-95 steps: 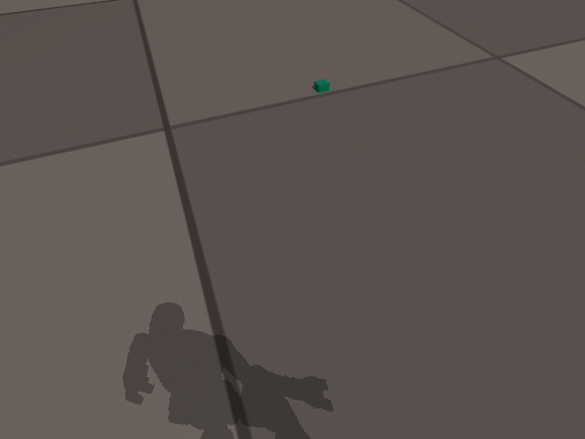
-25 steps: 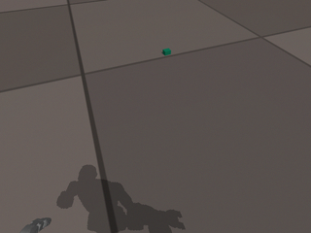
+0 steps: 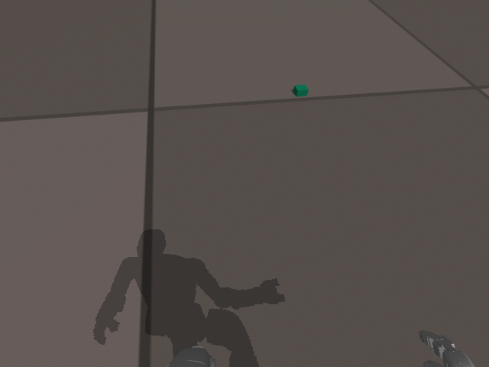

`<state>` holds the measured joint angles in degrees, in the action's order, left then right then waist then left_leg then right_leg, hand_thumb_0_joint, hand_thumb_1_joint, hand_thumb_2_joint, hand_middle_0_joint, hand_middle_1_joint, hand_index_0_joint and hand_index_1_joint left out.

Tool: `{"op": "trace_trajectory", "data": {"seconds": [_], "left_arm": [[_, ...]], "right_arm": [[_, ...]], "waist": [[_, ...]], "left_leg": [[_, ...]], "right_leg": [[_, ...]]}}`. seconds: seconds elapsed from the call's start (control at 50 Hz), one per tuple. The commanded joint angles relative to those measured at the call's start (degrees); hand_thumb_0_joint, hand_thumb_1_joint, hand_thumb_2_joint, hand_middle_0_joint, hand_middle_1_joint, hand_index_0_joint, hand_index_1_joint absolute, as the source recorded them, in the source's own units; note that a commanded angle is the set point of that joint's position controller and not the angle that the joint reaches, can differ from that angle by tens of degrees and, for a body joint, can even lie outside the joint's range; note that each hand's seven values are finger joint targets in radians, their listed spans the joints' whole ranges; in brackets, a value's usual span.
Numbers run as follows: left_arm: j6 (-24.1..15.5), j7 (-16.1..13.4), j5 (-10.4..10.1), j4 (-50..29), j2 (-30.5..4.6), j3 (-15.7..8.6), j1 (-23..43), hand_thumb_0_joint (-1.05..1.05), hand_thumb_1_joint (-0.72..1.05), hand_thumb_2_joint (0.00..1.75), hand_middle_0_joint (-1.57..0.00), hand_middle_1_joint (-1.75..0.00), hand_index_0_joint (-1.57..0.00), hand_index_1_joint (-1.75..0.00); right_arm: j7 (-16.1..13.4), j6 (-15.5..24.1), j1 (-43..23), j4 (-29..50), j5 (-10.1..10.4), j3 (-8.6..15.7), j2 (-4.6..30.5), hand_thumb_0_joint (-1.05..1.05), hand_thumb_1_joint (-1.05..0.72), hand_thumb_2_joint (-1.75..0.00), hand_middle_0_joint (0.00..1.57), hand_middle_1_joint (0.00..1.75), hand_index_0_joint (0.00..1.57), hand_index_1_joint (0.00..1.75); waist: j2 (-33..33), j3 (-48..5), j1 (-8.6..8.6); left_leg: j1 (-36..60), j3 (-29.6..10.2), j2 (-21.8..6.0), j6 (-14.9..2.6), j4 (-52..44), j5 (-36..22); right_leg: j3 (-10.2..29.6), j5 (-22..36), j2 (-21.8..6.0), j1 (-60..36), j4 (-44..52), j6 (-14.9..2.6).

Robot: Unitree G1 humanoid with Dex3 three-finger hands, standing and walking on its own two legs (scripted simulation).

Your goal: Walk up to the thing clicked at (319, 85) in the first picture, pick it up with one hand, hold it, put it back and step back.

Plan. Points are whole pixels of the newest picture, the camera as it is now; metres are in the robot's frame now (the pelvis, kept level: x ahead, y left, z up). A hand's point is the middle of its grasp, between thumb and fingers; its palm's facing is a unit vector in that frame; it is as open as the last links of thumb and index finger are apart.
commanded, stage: walk up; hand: left
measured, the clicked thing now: (300, 90) +1.99 -0.28 -0.72
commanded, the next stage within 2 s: none
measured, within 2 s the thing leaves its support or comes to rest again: neither
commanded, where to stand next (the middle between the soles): +1.64 -0.56 m, yaw +7 degrees
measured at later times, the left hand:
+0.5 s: hand (197, 235) +0.37 +0.14 -0.09, palm faces +0.06 -0.92 -0.39, open 7.4 cm
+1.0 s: hand (242, 146) +0.70 +0.07 -0.12, palm faces -0.02 -0.95 -0.30, open 7.4 cm
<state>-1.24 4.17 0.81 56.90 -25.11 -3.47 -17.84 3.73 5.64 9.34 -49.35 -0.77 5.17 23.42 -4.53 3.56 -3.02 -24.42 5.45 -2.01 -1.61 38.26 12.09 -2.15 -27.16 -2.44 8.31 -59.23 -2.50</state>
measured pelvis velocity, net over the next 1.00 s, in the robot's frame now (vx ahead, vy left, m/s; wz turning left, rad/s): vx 0.61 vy -0.20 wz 0.02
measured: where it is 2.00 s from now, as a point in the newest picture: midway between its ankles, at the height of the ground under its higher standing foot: (327, 186)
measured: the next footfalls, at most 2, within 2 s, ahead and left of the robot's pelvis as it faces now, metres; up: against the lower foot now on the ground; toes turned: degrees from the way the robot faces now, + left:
right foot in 0.30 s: +0.37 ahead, -0.24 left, +0.00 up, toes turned -6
left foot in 0.74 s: +0.64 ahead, -0.06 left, +0.00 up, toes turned +9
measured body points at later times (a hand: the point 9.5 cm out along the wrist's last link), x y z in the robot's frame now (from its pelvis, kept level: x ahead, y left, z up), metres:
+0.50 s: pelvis +0.31 -0.14 +0.02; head +0.31 -0.17 +0.47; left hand +0.37 +0.19 -0.07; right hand +0.40 -0.47 -0.10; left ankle +0.30 +0.01 -0.63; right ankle +0.33 -0.24 -0.71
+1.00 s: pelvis +0.61 -0.20 +0.02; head +0.63 -0.18 +0.47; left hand +0.70 +0.12 -0.10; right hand +0.70 -0.52 -0.07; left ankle +0.60 -0.06 -0.71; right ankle +0.68 -0.37 -0.66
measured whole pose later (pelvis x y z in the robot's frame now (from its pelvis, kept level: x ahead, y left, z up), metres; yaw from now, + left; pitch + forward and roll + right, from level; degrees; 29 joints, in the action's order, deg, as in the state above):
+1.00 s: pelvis +0.61 -0.20 +0.02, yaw +1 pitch -2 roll +2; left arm -1.0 5.8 0.8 49.7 -25.0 -3.9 -12.2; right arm 1.2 7.3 16.7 -48.9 0.2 2.2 22.9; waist -5.2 4.2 -0.3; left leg -10.8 6.8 -2.8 -0.1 29.5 16.4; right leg 2.9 -18.4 -7.4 31.1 -55.9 -0.4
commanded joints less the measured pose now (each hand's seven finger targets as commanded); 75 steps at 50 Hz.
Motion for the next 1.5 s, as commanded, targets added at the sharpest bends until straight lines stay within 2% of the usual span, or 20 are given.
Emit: {"op": "trace_trajectory", "data": {"seconds": [0.0,0.14,0.26,0.28,0.3,0.32,0.44,0.62,0.7,0.72,0.74,0.76,0.84,0.92,1.04,1.12,1.16,1.2,1.26,1.48], "left_arm": [[-3.66,-0.24,-1.11,-7.98,-14.56,-2.89,5.95,0.0,0.9,0.9,-0.2,-0.3,-0.2,-0.3],[-1.72,3.87,0.51,-8.07,-12.36,-4.12,8.47,0.0,0.9,0.9,-0.2,-0.3,-0.2,-0.3],[-2.12,3.51,0.73,-5.66,-12.19,-5.91,3.89,0.0,0.9,0.9,-0.2,-0.3,-0.2,-0.3],[-2.64,2.53,0.86,-3.35,-15.01,-7.68,-4.85,0.0,0.9,0.9,-0.2,-0.3,-0.2,-0.3],[-3.25,1.37,1.45,-2.27,-20.77,-9.08,-12.11,0.0,0.9,0.9,-0.2,-0.3,-0.2,-0.3],[-3.31,0.79,-0.01,-4.16,-23.65,-8.58,-8.1,0.0,0.9,0.9,-0.2,-0.3,-0.2,-0.3],[-4.44,-0.48,-0.35,-8.08,-14.17,-5.16,6.25,0.0,0.9,0.9,-0.2,-0.3,-0.2,-0.3],[-3.56,0.22,0.59,-9.28,-13.34,-4.96,0.37,0.0,0.9,0.9,-0.2,-0.3,-0.2,-0.3],[-2.53,-0.95,-0.38,-10.73,-12.97,-4.13,0.92,0.0,0.9,0.9,-0.2,-0.3,-0.2,-0.3],[-2.35,-1.37,-0.72,-11.52,-10.33,-3.11,-0.44,0.0,0.9,0.9,-0.2,-0.3,-0.2,-0.3],[-2.43,-1.46,-1.03,-13.03,-6.96,-2.43,-2.75,0.0,0.9,0.9,-0.2,-0.3,-0.2,-0.3],[-2.08,-2.1,-1.23,-12.41,-14.29,-4.09,-1.65,0.0,0.9,0.9,-0.2,-0.3,-0.2,-0.3],[-2.26,-1.15,-1.04,-10.13,-11.65,-3.22,0.38,0.0,0.9,0.9,-0.2,-0.3,-0.2,-0.3],[-0.7,1.63,-0.34,-10.37,-9.13,-3.28,1.72,0.0,0.9,0.9,-0.2,-0.3,-0.2,-0.3],[-0.88,3.36,0.18,-10.98,-8.78,-4.24,8.64,0.0,0.9,0.9,-0.2,-0.3,-0.2,-0.3],[-1.33,2.4,0.63,-7.71,-13.51,-7.23,-0.77,0.0,0.9,0.9,-0.2,-0.3,-0.2,-0.3],[-2.3,0.62,0.14,-7.68,-22.28,-8.61,-7.88,0.0,0.9,0.9,-0.2,-0.3,-0.2,-0.3],[-1.97,-0.08,-0.94,-10.66,-18.7,-7.33,1.47,0.0,0.9,0.9,-0.2,-0.3,-0.2,-0.3],[-2.71,-0.62,-0.37,-11.39,-13.77,-5.6,6.65,0.0,0.9,0.9,-0.2,-0.3,-0.2,-0.3],[-2.35,-0.05,0.28,-13.6,-12.95,-4.78,1.3,0.0,0.9,0.9,-0.2,-0.3,-0.2,-0.3]], "right_arm": [[-2.9,1.21,8.45,2.65,1.49,4.77,18.82,0.0,-0.9,-0.9,0.2,0.3,0.2,0.3],[-1.99,3.21,1.92,3.97,0.65,3.94,19.99,0.0,-0.9,-0.9,0.2,0.3,0.2,0.3],[-2.54,2.24,0.82,1.53,0.2,3.24,18.27,0.0,-0.9,-0.9,0.2,0.3,0.2,0.3],[-2.86,1.88,3.16,1.18,0.04,2.25,15.37,0.0,-0.9,-0.9,0.2,0.3,0.2,0.3],[-2.92,2.03,3.36,3.06,0.33,0.26,9.09,0.0,-0.9,-0.9,0.2,0.3,0.2,0.3],[-3.53,1.77,3.54,3.76,1.28,1.06,12.17,0.0,-0.9,-0.9,0.2,0.3,0.2,0.3],[-1.61,0.16,8.28,-3.43,0.77,1.24,13.89,0.0,-0.9,-0.9,0.2,0.3,0.2,0.3],[-0.56,-0.08,-4.44,3.24,0.75,0.65,10.42,0.0,-0.9,-0.9,0.2,0.3,0.2,0.3],[-2.34,0.18,9.91,0.21,-0.16,2.43,12.79,0.0,-0.9,-0.9,0.2,0.3,0.2,0.3],[-2.99,0.3,17.94,-1.03,-1.29,3.9,15.84,0.0,-0.9,-0.9,0.2,0.3,0.2,0.3],[-4.0,0.41,22.41,0.05,-1.74,5.48,21.52,0.0,-0.9,-0.9,0.2,0.3,0.2,0.3],[-4.09,0.47,20.57,1.24,1.11,6.07,22.96,0.0,-0.9,-0.9,0.2,0.3,0.2,0.3],[-4.59,1.85,9.3,3.37,2.13,2.5,15.89,0.0,-0.9,-0.9,0.2,0.3,0.2,0.3],[-3.9,3.24,6.57,4.35,0.97,2.18,16.57,0.0,-0.9,-0.9,0.2,0.3,0.2,0.3],[-3.37,3.01,6.23,3.25,0.77,2.78,18.47,0.0,-0.9,-0.9,0.2,0.3,0.2,0.3],[-3.81,1.8,6.51,2.69,0.3,1.77,15.95,0.0,-0.9,-0.9,0.2,0.3,0.2,0.3],[-4.14,1.53,7.62,5.0,1.4,0.07,11.22,0.0,-0.9,-0.9,0.2,0.3,0.2,0.3],[-4.35,0.84,5.53,1.67,1.5,0.89,15.03,0.0,-0.9,-0.9,0.2,0.3,0.2,0.3],[-3.08,0.27,12.32,-2.2,1.06,0.94,13.84,0.0,-0.9,-0.9,0.2,0.3,0.2,0.3],[-2.12,0.81,4.72,1.91,0.37,0.89,10.82,0.0,-0.9,-0.9,0.2,0.3,0.2,0.3]], "waist": [[7.06,-5.0,5.6],[13.73,1.16,2.19],[7.87,-5.19,-3.28],[-1.61,-9.38,-7.74],[-19.77,-9.0,-10.68],[-20.62,-9.13,-7.65],[-5.04,0.63,2.14],[0.84,-0.8,-1.61],[6.79,-7.67,5.59],[10.62,-11.78,9.78],[19.95,-17.75,10.52],[12.91,-19.77,10.87],[7.78,-3.64,3.93],[10.68,-0.28,1.97],[13.05,-3.11,2.74],[2.68,-7.26,-4.19],[-19.72,-9.4,-6.13],[-3.76,-4.43,-2.49],[-7.04,-1.29,2.49],[-0.98,-1.09,0.71]], "left_leg": [[24.58,-26.16,-18.21,-12.47,-21.73,7.73],[3.76,-12.22,-14.5,-10.54,-28.48,24.17],[3.41,-2.69,-9.75,-5.57,-9.53,-2.89],[-1.72,-0.45,-6.21,-3.4,10.84,-9.84],[-17.07,1.67,2.42,-1.23,30.91,6.45],[-23.47,-3.65,3.51,-0.56,38.19,18.22],[-10.28,-6.81,-5.55,-0.12,24.78,1.42],[-3.17,0.64,-1.52,0.39,-4.13,-6.78],[21.19,2.65,3.05,-3.38,-8.31,-5.01],[33.67,-6.21,-3.19,-7.11,-7.84,-0.03],[45.96,-35.54,-21.36,-13.28,-11.22,4.54],[45.42,-51.27,-27.11,-19.95,-18.37,6.15],[20.28,-18.13,-18.12,-11.86,-18.76,-20.28],[10.35,-7.38,-13.97,-11.52,-21.32,-14.98],[8.55,-4.39,-12.08,-8.05,-19.64,-3.75],[-0.05,-0.15,-8.46,-4.09,4.44,-6.6],[-20.91,0.68,3.17,-0.6,33.26,18.47],[-16.38,-9.6,-3.72,-1.26,35.52,11.11],[-8.5,-6.25,-5.93,-0.46,25.14,4.3],[1.72,-0.38,-2.07,-0.02,-2.24,-2.62]], "right_leg": [[8.16,7.5,-6.18,30.76,-9.83,0.5],[2.71,13.08,-7.77,19.27,14.73,2.52],[-6.14,17.1,-1.55,-1.89,24.3,1.52],[-2.55,9.72,-0.32,-13.76,26.25,-0.31],[17.08,-6.91,-12.02,-19.21,37.89,-3.19],[38.18,-14.17,-22.2,-17.38,50.41,-6.82],[9.76,6.49,-11.57,3.82,47.8,-6.15],[-0.59,27.95,-8.56,-5.4,44.58,-5.28],[-3.11,44.57,-7.1,0.41,20.94,-4.19],[-3.87,36.57,-4.78,11.34,7.02,-2.46],[-2.99,8.74,2.89,27.18,-9.75,0.46],[7.49,-3.59,5.04,32.94,-17.14,1.23],[8.89,5.92,-3.82,26.61,-11.87,1.0],[4.96,8.85,-5.91,21.97,2.57,2.77],[-1.21,21.1,-3.83,10.8,22.09,1.63],[-1.72,12.65,-0.22,-10.19,26.78,-0.71],[37.29,-6.86,-21.39,-17.79,48.12,-8.4],[27.43,-5.47,-18.39,-4.83,46.32,-9.63],[12.21,4.35,-10.9,4.93,45.14,-7.96],[4.91,22.21,-11.22,1.51,39.95,-8.97]]}}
